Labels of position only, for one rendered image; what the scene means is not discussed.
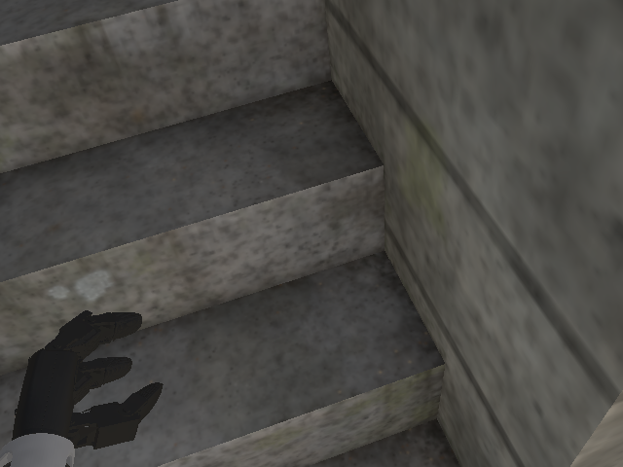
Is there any left robot forearm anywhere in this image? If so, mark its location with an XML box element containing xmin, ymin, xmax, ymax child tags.
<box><xmin>0</xmin><ymin>433</ymin><xmax>75</xmax><ymax>467</ymax></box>

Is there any left robot hand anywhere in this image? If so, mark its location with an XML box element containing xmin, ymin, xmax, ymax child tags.
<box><xmin>12</xmin><ymin>310</ymin><xmax>163</xmax><ymax>449</ymax></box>

